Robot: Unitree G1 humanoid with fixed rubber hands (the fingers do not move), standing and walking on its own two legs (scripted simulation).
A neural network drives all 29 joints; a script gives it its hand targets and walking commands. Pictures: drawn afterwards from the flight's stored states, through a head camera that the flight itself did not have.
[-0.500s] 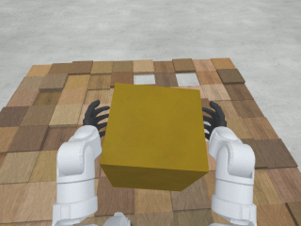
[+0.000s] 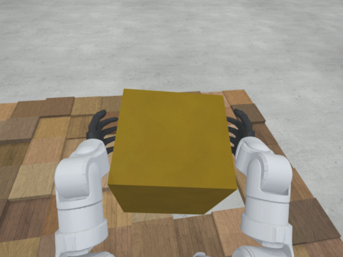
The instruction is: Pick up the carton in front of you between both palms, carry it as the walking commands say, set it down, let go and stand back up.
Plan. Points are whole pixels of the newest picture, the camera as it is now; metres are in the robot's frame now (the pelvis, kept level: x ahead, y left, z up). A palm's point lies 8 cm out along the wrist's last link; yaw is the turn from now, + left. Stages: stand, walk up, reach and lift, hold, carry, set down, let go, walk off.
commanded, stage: carry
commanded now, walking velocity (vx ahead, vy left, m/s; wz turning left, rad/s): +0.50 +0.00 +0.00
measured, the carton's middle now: (168, 159) +0.34 -0.01 +0.07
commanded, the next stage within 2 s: none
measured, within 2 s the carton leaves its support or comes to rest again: neither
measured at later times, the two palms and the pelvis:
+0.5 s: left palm (140, 75) +0.64 +0.07 +0.10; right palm (232, 78) +0.64 -0.23 +0.10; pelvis +0.31 -0.07 +0.01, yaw -1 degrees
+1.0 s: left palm (164, 30) +1.00 -0.01 +0.10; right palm (231, 34) +0.99 -0.32 +0.10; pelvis +0.67 -0.14 -0.02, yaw -1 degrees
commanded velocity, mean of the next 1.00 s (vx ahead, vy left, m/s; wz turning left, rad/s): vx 0.50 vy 0.00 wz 0.00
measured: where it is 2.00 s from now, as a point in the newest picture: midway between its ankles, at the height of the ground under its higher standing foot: (171, 124)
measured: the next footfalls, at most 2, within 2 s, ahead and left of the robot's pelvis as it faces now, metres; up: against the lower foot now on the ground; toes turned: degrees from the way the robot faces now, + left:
right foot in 0.08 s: +0.24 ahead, -0.12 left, +0.01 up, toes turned -8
left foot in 0.58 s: +0.54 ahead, +0.00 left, +0.00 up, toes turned +5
